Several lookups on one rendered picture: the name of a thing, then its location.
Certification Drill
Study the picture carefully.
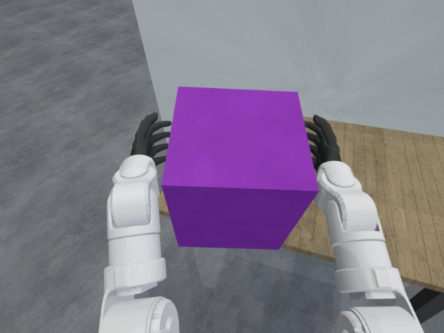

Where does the table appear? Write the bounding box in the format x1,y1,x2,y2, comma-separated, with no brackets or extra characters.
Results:
158,117,444,324

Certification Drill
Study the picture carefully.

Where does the robot right forearm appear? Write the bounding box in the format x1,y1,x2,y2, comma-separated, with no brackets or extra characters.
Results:
314,161,424,333

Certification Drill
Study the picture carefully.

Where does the carton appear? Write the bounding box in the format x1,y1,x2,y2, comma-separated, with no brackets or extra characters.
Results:
162,87,319,250

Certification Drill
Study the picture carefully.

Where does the robot left forearm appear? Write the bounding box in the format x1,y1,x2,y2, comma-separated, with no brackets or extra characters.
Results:
99,155,167,332

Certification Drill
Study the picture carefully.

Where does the robot left hand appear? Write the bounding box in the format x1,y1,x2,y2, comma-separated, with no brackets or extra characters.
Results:
130,112,171,166

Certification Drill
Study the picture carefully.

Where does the robot right hand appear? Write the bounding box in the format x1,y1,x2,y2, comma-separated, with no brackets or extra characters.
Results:
304,115,341,173

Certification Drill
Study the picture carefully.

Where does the robot right upper arm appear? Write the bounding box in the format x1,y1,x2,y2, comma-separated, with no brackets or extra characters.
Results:
337,306,422,333

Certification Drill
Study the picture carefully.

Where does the robot left upper arm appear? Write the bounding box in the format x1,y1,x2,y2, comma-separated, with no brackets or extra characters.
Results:
99,296,180,333

